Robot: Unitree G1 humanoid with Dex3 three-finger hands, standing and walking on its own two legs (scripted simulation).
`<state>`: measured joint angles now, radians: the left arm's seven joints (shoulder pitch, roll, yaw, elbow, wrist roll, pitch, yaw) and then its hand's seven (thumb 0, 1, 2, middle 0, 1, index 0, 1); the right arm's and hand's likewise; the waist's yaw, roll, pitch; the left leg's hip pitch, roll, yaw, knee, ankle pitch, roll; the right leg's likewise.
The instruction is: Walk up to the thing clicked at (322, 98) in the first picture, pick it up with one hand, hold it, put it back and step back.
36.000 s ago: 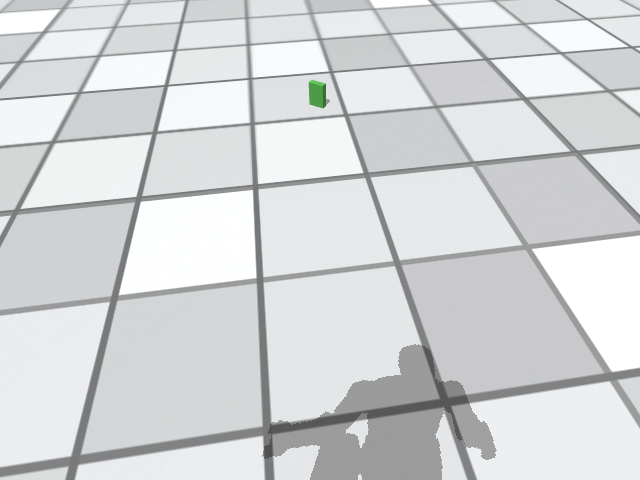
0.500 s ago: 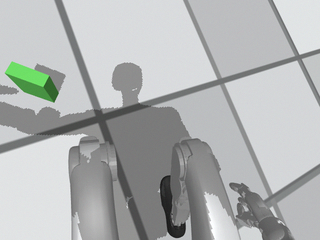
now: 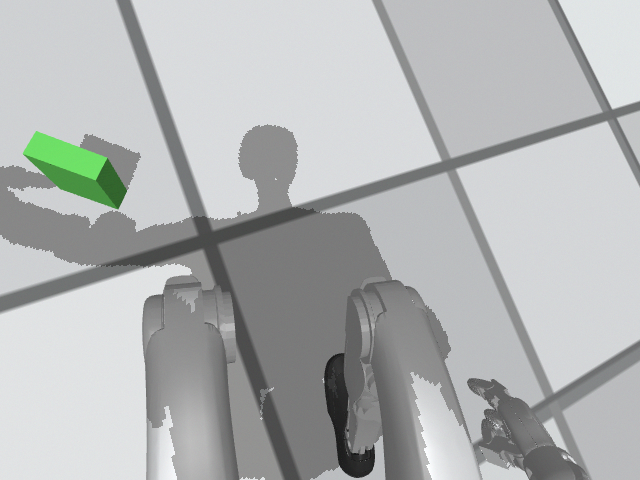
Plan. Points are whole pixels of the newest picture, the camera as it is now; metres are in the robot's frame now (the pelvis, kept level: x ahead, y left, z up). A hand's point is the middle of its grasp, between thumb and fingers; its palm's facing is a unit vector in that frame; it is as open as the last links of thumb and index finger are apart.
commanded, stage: approach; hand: left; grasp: from above
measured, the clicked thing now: (81, 174) +0.50 +0.36 -0.28
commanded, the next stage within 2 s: close in in 0.62 s
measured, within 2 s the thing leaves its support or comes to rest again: neither
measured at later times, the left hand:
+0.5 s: hand out of the picture +0.37 +0.49 -0.08, palm faces +0.51 -0.86 +0.01, open 17.6 cm
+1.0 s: hand (13, 197) +0.42 +0.40 -0.20, palm faces +0.54 -0.84 +0.03, open 17.4 cm
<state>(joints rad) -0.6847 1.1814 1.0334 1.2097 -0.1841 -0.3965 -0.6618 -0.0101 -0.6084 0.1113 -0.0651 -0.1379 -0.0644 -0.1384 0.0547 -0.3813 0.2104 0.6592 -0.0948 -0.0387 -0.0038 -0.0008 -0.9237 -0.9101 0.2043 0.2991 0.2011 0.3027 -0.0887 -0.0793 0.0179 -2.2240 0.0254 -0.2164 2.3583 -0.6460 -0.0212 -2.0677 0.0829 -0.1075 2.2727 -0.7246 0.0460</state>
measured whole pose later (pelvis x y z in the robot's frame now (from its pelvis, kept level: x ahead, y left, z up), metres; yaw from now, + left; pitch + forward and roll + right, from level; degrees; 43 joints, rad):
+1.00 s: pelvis +0.00 +0.01 -0.06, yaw -6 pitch +16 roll -15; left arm -0.68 0.98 0.82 1.43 -0.15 -0.88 -0.24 -0.01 -0.61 0.16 -0.04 -0.19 -0.06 -0.17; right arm -0.16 -0.36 0.46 0.56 -0.32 0.04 0.06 0.00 -0.91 -0.90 0.20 0.30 0.20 0.30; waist -0.18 -0.25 0.23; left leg -2.24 0.04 -0.36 2.62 -0.70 -0.03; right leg -2.07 0.15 -0.20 2.44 -0.71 0.07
